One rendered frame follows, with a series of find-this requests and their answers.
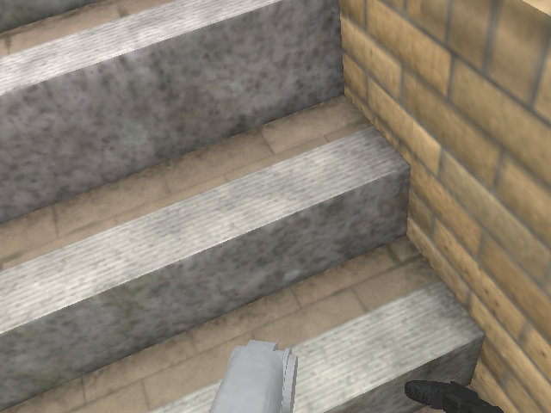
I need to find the left robot thigh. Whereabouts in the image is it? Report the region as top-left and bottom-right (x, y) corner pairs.
(209, 340), (298, 413)

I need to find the left robot shin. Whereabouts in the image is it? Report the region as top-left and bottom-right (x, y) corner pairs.
(227, 346), (246, 366)

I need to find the right robot hand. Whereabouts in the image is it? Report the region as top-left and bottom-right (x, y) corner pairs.
(405, 380), (504, 413)

